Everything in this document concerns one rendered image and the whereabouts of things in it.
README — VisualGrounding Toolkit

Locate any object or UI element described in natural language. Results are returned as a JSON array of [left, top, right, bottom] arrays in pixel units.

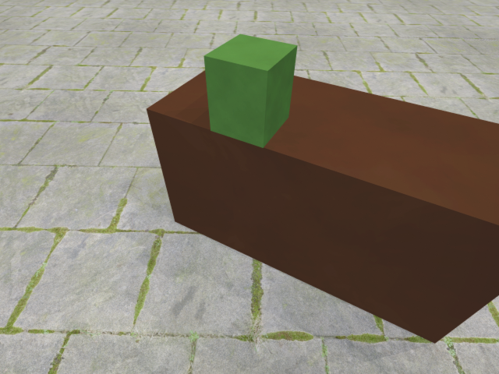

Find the pedestal
[[147, 70, 499, 343]]

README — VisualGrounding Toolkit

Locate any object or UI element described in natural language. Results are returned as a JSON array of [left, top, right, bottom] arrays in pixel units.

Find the carton
[[204, 34, 298, 148]]

